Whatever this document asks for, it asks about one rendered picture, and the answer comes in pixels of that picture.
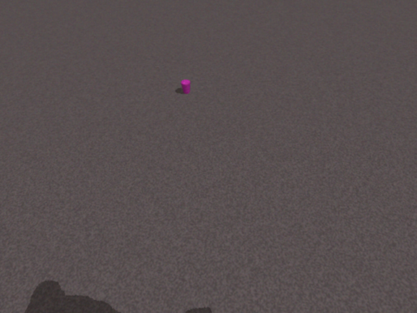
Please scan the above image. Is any cup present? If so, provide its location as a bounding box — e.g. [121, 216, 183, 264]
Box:
[181, 80, 190, 94]

